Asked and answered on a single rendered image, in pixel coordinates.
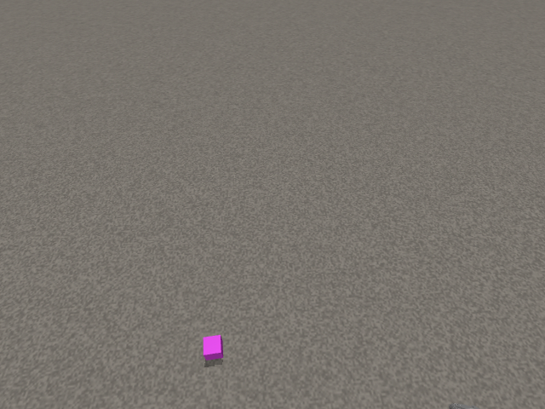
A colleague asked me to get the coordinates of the cube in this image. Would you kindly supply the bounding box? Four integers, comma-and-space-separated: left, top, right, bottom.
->
204, 335, 223, 360

